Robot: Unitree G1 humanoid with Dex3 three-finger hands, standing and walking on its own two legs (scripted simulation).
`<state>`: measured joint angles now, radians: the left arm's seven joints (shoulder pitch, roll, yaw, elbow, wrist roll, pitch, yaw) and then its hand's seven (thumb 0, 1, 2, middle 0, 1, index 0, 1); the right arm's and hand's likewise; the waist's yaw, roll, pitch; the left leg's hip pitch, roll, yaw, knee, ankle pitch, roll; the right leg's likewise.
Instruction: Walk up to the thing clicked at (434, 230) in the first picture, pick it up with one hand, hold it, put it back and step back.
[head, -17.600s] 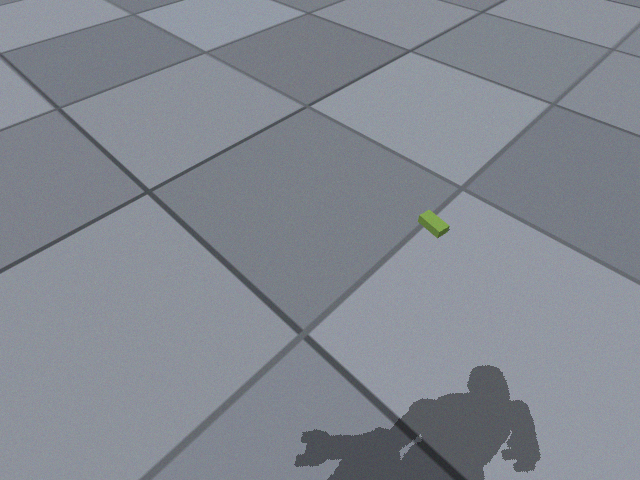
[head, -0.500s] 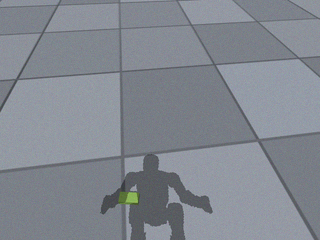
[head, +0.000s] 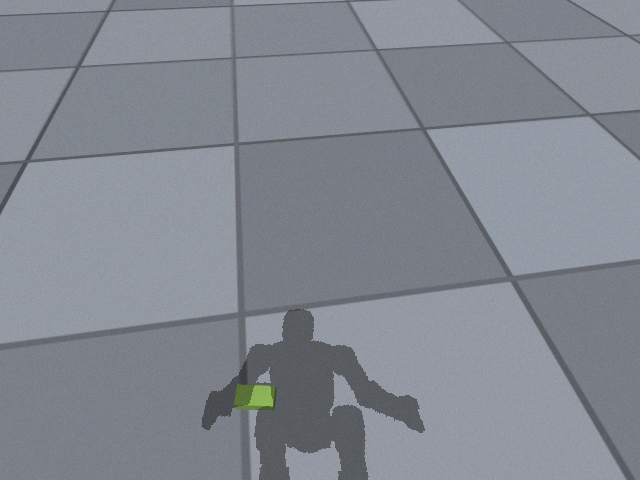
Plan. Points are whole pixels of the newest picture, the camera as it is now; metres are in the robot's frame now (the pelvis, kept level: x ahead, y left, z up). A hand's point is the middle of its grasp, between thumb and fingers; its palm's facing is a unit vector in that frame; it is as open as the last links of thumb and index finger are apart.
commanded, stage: stand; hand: left
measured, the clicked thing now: (255, 397) +0.47 +0.22 -0.76
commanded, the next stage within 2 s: none
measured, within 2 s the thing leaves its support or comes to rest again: neither
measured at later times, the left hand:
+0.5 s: hand out of the picture +0.05 +0.26 -0.16, palm faces +0.00 -0.94 -0.34, open 7.4 cm
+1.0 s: hand out of the picture +0.05 +0.26 -0.16, palm faces -0.01 -0.94 -0.34, open 7.4 cm
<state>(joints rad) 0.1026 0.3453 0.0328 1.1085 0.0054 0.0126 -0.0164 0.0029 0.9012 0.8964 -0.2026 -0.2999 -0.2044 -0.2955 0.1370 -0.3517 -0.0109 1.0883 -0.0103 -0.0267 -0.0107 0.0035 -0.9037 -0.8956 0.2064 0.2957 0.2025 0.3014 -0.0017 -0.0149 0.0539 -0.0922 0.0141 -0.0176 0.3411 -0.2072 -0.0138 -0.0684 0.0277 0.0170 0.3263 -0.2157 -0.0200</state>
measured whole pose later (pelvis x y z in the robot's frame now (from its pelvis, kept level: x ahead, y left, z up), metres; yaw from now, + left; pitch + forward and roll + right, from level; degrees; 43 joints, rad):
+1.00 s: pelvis -0.01 +0.01 +0.00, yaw +1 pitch -2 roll +0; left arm 0.12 0.35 0.00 1.14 0.00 -0.01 0.00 0.00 0.90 0.90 -0.20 -0.30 -0.20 -0.30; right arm 0.12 -0.35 0.01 1.13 0.00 -0.01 0.01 0.00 -0.90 -0.90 0.21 0.30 0.20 0.30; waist 0.00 0.00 0.05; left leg -0.11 0.00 -0.03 0.30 -0.16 -0.01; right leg -0.09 0.01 0.01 0.30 -0.18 -0.01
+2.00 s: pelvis -0.01 +0.01 +0.00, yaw +1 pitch -2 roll +0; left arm 0.13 0.35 0.00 1.13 0.01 -0.01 0.00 0.00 0.90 0.90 -0.20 -0.30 -0.20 -0.30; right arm 0.12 -0.35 0.00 1.13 0.00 -0.01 0.00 0.00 -0.90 -0.90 0.21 0.30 0.20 0.30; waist 0.00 0.00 0.05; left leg -0.11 0.00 -0.03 0.31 -0.17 0.00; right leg -0.08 0.01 0.01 0.29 -0.18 0.00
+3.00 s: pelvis -0.02 +0.01 -0.03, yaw +1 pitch +8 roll +0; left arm -0.03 0.35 0.14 0.96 0.12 0.08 -0.04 0.00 0.27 0.83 -0.24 -0.75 -0.24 -0.74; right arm 0.22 -0.25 -0.02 0.75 0.04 -0.03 -0.03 0.00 -0.89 -0.89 0.21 0.30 0.20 0.30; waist -0.03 -0.01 -0.03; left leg -0.49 0.00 -0.03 0.67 -0.32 -0.01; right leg -0.46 0.02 0.00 0.65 -0.33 -0.01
